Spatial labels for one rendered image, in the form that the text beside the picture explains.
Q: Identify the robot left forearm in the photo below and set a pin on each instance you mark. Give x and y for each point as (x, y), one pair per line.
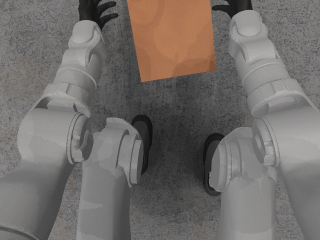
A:
(79, 73)

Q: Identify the right robot thigh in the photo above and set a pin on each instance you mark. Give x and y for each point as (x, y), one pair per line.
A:
(248, 199)

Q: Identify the left robot upper arm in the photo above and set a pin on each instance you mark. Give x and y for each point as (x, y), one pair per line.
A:
(51, 142)

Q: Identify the right robot upper arm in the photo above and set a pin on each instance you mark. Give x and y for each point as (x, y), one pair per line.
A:
(289, 141)

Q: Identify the robot right forearm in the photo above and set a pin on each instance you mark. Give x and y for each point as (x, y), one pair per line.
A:
(263, 75)

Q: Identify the left robot thigh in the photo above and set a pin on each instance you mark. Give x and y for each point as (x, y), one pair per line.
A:
(104, 205)

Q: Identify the carton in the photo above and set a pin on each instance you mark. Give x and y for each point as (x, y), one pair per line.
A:
(172, 38)

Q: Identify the left robot hand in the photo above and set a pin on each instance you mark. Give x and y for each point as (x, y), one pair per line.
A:
(89, 10)

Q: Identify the robot thigh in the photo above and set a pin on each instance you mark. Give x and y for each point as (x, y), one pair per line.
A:
(104, 205)
(248, 199)

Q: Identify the right robot hand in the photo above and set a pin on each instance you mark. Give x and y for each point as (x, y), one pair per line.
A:
(234, 7)

